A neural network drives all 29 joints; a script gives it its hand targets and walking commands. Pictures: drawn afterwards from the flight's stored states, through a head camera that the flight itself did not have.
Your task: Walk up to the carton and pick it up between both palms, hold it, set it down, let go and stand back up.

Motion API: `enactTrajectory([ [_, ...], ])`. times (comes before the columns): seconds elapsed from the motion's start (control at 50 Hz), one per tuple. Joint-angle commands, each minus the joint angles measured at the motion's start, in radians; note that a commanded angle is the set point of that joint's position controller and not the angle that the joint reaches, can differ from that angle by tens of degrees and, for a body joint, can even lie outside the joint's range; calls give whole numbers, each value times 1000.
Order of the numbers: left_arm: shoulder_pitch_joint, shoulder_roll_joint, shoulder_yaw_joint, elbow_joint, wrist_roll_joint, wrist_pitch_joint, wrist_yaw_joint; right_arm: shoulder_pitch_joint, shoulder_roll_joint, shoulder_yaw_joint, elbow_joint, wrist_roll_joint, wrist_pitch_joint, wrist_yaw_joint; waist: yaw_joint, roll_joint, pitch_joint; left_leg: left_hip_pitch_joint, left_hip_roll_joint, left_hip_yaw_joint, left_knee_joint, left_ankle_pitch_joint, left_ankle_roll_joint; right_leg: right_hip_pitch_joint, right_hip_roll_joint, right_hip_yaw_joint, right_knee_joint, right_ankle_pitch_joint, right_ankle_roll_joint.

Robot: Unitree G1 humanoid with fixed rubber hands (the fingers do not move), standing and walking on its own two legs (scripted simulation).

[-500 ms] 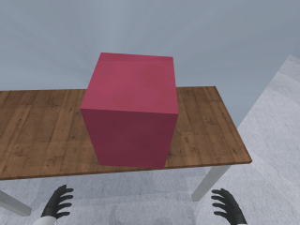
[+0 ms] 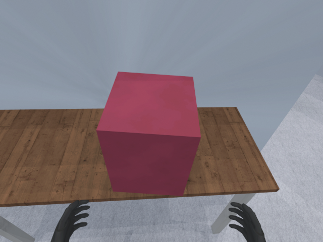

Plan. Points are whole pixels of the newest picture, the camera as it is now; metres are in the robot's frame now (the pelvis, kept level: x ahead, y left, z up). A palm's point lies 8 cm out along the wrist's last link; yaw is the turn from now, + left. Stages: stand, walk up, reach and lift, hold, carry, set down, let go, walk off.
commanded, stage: reach and lift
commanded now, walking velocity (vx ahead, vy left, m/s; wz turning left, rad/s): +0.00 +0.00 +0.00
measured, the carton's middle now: (151, 136) +0.43 +0.06 +0.00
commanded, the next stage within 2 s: none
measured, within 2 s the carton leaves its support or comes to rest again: neither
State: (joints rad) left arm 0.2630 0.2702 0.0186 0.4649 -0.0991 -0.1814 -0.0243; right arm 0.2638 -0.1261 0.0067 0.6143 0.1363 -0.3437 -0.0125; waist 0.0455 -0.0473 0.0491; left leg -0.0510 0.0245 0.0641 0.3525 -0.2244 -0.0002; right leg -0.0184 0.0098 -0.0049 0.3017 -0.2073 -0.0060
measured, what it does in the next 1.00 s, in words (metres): stands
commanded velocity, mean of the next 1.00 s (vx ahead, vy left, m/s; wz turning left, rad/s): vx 0.00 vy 0.00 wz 0.00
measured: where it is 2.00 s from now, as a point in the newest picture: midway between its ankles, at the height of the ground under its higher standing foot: outside the picture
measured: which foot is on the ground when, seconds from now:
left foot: down 0.00-1.00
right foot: down 0.00-1.00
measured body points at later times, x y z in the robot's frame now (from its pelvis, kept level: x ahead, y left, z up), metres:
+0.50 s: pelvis +0.00 +0.00 -0.01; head -0.02 +0.02 +0.44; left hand +0.21 +0.25 -0.02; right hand +0.23 -0.18 -0.02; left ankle -0.02 +0.11 -0.75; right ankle -0.02 -0.12 -0.75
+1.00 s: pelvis +0.00 +0.00 +0.00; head -0.01 +0.01 +0.45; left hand +0.30 +0.25 +0.04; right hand +0.30 -0.18 +0.04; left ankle -0.02 +0.11 -0.75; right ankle -0.02 -0.12 -0.75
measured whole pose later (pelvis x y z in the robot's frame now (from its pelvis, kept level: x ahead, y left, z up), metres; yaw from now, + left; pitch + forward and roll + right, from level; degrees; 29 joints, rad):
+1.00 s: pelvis +0.00 +0.00 +0.00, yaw +1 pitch -3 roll -1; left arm -0.12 0.31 0.07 0.40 -0.21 0.00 -0.07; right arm -0.07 -0.16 0.06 0.40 0.25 -0.12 -0.14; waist 0.03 -0.03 0.04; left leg -0.07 0.02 0.04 0.36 -0.23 0.00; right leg -0.04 0.01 0.00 0.31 -0.21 0.00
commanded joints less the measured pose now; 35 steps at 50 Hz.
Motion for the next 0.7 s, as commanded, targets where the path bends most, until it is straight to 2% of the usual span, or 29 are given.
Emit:
enactTrajectory([
  [0.0,-41,111,29,-71,-14,-76,-10,-43,-84,-23,-96,15,-63,-10,-7,104,-45,81,-24,-24,16,390,-55,-96,2,29,-43,146,-41],
  [0.06,-92,120,6,-69,-54,-114,-15,-84,-76,-33,-124,8,-80,-14,-6,80,-24,32,-17,-25,4,273,-43,-116,0,26,-35,63,-37],
  [0.1,-138,130,-10,-52,-88,-142,-20,-109,-67,-41,-134,-7,-76,-24,-19,43,-17,-2,-15,-25,0,187,-33,-140,-5,30,-28,2,-30],
  [0.16,-171,156,2,-22,-107,-179,-24,-131,-37,-22,-145,-1,-77,-31,-6,34,-32,-45,-19,-25,8,143,-20,-123,-20,50,-8,-16,-26],
  [0.18,-177,158,-3,-12,-112,-190,-25,-141,-28,-16,-153,7,-81,-33,-4,45,-46,-54,-21,-28,11,138,-22,-114,-21,52,1,-16,-25],
  [0.2,-188,158,-5,-10,-122,-204,-26,-154,-28,-12,-161,9,-85,-34,-3,28,-60,-51,-17,-35,19,151,-20,-116,-20,49,5,-3,-23],
  [0.22,-190,162,4,4,-115,-210,-26,-150,-25,-3,-144,17,-87,-35,4,47,-69,-48,-19,-35,31,162,-23,-117,-22,52,13,-1,-26],
  [0.24,-191,164,2,48,-117,-211,-32,-157,-28,4,-126,20,-88,-39,-1,38,-65,-56,-23,-35,35,151,-18,-119,-24,59,12,-4,-27],
  [0.26,-210,158,-4,30,-125,-218,-34,-175,-29,1,-135,24,-94,-41,6,49,-65,-54,-15,-42,31,155,-22,-128,-20,51,15,-18,-33],
  [0.32,-226,160,-16,32,-128,-235,-38,-179,-19,11,-114,42,-110,-49,-12,74,-77,-46,-19,-52,50,187,-33,-114,-20,53,26,17,-36],
  [0.38,-234,155,-13,12,-126,-244,-40,-195,-33,8,-85,71,-131,-57,-23,102,-108,-15,-18,-65,74,281,-47,-111,-11,48,37,86,-39],
  [0.42,-252,155,-17,-19,-132,-238,-36,-231,-54,-2,-100,82,-136,-58,-29,112,-119,8,-14,-73,80,328,-59,-119,1,38,40,111,-42],
  [0.46,-309,173,-10,-25,-134,-232,-30,-288,-52,2,-101,75,-126,-58,-28,108,-117,-26,-18,-66,76,269,-51,-132,-8,43,45,63,-32],
  [0.54,-375,177,-15,-14,-149,-177,-35,-346,-56,8,-118,73,-72,-74,-45,91,-99,-38,-20,-64,52,231,-45,-102,-12,45,35,71,-29],
  [0.56,-391,178,-10,-23,-149,-162,-34,-362,-51,20,-130,87,-56,-75,-30,105,-119,-38,-21,-62,42,217,-42,-93,-16,51,33,61,-30],
  [0.6,-416,187,-1,-39,-156,-131,-29,-390,-69,13,-170,85,-18,-78,-24,93,-131,-27,-16,-59,23,203,-39,-90,-10,46,25,41,-29],
  [0.68,-436,179,8,-74,-154,-80,-24,-391,-79,21,-230,87,34,-87,-23,105,-191,12,-18,-54,34,304,-45,-56,-6,46,23,121,-32],
])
